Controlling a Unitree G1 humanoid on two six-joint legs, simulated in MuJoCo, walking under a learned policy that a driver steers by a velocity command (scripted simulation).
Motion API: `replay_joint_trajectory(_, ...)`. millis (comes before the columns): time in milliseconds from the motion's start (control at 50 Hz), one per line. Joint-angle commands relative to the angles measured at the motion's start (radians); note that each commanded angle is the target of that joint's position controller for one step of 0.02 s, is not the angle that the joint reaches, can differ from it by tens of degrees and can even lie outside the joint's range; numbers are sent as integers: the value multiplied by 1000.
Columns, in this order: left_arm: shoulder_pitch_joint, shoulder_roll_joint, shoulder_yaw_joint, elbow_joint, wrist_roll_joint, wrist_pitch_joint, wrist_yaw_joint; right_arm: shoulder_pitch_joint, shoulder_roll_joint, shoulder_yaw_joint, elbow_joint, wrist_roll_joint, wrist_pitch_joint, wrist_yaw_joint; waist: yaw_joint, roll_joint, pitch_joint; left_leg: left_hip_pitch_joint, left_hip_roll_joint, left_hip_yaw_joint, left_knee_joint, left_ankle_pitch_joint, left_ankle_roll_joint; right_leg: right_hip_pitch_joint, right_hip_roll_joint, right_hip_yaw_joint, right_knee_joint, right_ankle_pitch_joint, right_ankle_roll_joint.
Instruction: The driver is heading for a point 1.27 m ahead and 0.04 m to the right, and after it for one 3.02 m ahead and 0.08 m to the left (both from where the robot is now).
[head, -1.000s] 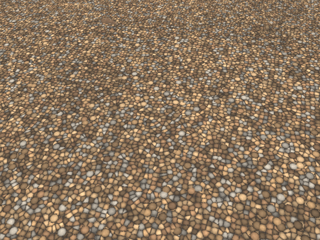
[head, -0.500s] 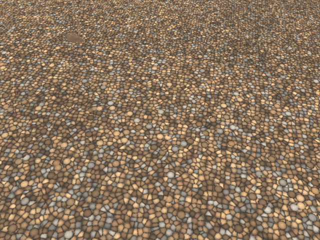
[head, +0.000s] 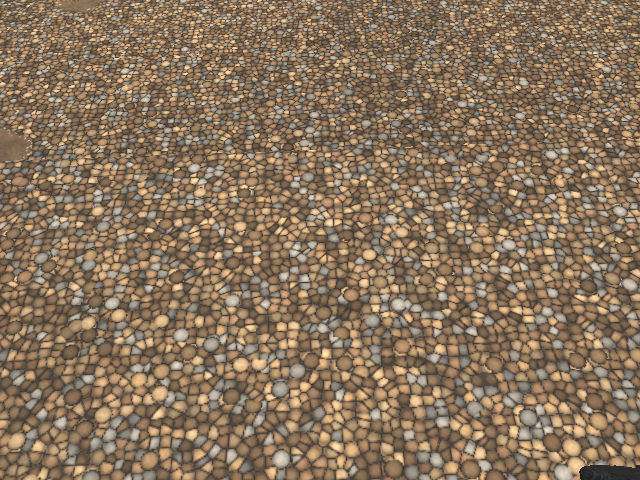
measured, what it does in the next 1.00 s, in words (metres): walks ahead: left foot, then right foot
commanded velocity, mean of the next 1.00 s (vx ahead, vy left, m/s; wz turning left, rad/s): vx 0.50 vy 0.00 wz -0.25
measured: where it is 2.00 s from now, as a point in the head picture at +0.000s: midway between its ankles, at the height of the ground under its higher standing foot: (383, 221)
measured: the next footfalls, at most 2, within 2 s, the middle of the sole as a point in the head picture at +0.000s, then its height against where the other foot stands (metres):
left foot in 0.22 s outside the picture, level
right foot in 0.72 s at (446, 451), level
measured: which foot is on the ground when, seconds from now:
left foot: up 0.00-0.20, down 0.22-0.72, up 0.74-1.00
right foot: down 0.00-0.22, up 0.24-0.70, down 0.72-1.00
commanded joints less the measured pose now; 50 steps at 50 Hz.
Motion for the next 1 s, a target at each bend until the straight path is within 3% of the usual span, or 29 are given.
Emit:
replay_joint_trajectory(20,-38,173,47,-74,-8,-10,21,-40,-39,-4,-59,-5,1,0,-16,-69,-54,90,-46,49,-223,209,-31,-73,-193,162,-120,246,-144)
replay_joint_trajectory(80,17,181,49,-55,-11,1,24,-129,-46,-3,-82,12,-7,12,30,-100,-60,162,-94,50,-376,334,-31,-69,-195,198,-93,130,-108)
replay_joint_trajectory(140,43,167,47,-44,-17,9,27,-150,-87,-18,-96,21,-20,23,27,-120,-64,167,-103,11,-459,270,-5,29,-233,298,-10,55,-93)
replay_joint_trajectory(180,26,165,48,-48,-13,14,30,-103,-111,-33,-87,25,-31,26,-7,-153,-68,223,-104,11,-484,186,28,61,-251,353,52,61,-76)
replay_joint_trajectory(200,9,147,43,-54,-11,16,29,-27,-123,-44,-67,23,-36,23,-51,-158,-92,325,-107,28,-523,186,53,50,-226,347,112,92,-55)
replay_joint_trajectory(220,4,100,26,-66,-5,13,26,86,-158,-60,-52,9,-43,16,-107,-132,-181,519,-33,-25,-514,171,100,-6,-175,299,278,101,-19)
replay_joint_trajectory(240,38,36,2,-85,17,11,27,242,-216,-73,-39,1,-40,7,-145,26,-331,785,159,-234,-509,116,160,-150,-91,184,579,-171,28)
replay_joint_trajectory(260,174,31,-4,-116,-29,1,25,287,-275,-87,1,-5,-27,19,-68,380,-385,987,342,-744,-643,-189,322,-503,-23,108,854,-460,75)
replay_joint_trajectory(280,134,144,17,-78,-39,6,31,236,-159,-64,-29,13,-23,20,-103,198,-275,910,314,-716,-688,-387,291,-592,-102,137,960,-375,93)
replay_joint_trajectory(300,20,185,30,-94,-25,12,29,195,-108,-49,-35,16,-15,13,-125,109,-163,793,269,-524,-687,-317,245,-603,-131,102,971,-280,98)
replay_joint_trajectory(320,-27,168,29,-103,-12,16,29,154,-95,-40,-38,7,-9,11,-107,40,-110,678,224,-398,-698,-164,225,-560,-164,82,948,-214,102)
replay_joint_trajectory(340,-57,152,31,-116,-5,16,25,131,-77,-34,-28,3,-6,9,-91,40,-64,604,186,-307,-717,-55,222,-542,-190,83,899,-171,103)
replay_joint_trajectory(380,-42,102,22,-118,-15,18,15,138,-60,-28,-5,0,-13,9,-66,80,-53,529,139,-193,-759,52,222,-474,-213,68,839,-140,100)
replay_joint_trajectory(440,-78,57,5,-130,-8,19,13,167,-91,-37,35,9,-23,13,-60,57,-36,520,147,-109,-801,187,261,-500,-213,56,716,-113,112)
replay_joint_trajectory(500,-147,43,-9,-141,1,7,2,170,-121,-42,59,18,-15,12,-71,39,-33,543,135,-22,-817,279,262,-493,-222,21,528,24,119)
replay_joint_trajectory(560,-252,27,-22,-160,-2,-9,-15,210,-145,-43,88,31,-3,11,-110,41,-13,542,109,51,-814,300,236,-421,-208,-44,343,144,115)
replay_joint_trajectory(640,-337,49,-17,-195,-12,-16,-31,281,-173,-46,133,44,19,12,-123,64,7,634,160,46,-781,348,217,-381,-179,-71,222,94,81)
replay_joint_trajectory(680,-287,80,-2,-188,-6,-18,-33,273,-192,-49,143,49,31,8,-72,80,-26,670,166,67,-692,549,195,-271,-143,-97,166,46,44)
replay_joint_trajectory(700,-177,109,17,-155,0,-17,-29,260,-192,-47,145,52,36,4,-3,73,-92,649,137,109,-562,696,171,-102,-112,-123,121,77,17)
replay_joint_trajectory(720,-27,158,43,-111,6,-13,-18,269,-164,-34,143,45,35,1,65,56,-187,531,91,136,-370,676,140,152,-131,-95,133,103,-13)
replay_joint_trajectory(740,138,249,65,-89,26,-5,0,281,-84,-4,104,16,25,2,110,-108,-342,234,5,170,-6,301,87,495,-383,219,150,97,-101)
replay_joint_trajectory(760,142,272,61,-90,24,-5,-2,358,-24,18,100,22,6,8,59,-291,-463,-6,-128,43,243,-345,61,624,-553,626,6,-42,-211)
replay_joint_trajectory(780,114,181,39,-87,17,-10,-4,279,-133,-14,102,51,-1,12,87,-177,-352,-107,-76,-36,330,-317,67,539,-518,553,-26,-115,-172)
replay_joint_trajectory(800,55,152,27,-82,9,-15,-5,213,-145,-20,78,64,-3,15,63,-160,-214,-138,-35,-10,309,-223,75,402,-480,387,-49,-65,-136)
replay_joint_trajectory(820,-6,121,18,-78,11,-20,-8,185,-128,-20,80,53,0,10,27,-106,-154,-103,3,4,261,-141,71,281,-432,287,-80,-11,-112)
replay_joint_trajectory(840,-50,93,11,-76,15,-28,-12,189,-120,-25,84,41,11,7,-6,-120,-107,-61,26,1,219,-81,63,189,-399,208,-119,44,-100)
replay_joint_trajectory(900,-95,74,15,-49,25,-58,-12,239,-63,-21,104,46,50,5,-61,-116,-75,22,40,-11,190,14,41,66,-375,70,-208,148,-97)
replay_joint_trajectory(1000,-72,100,27,4,32,-64,9,129,-41,-21,66,36,56,13,-45,-79,-15,-66,22,-31,-29,243,26,98,-354,-103,-241,248,-72)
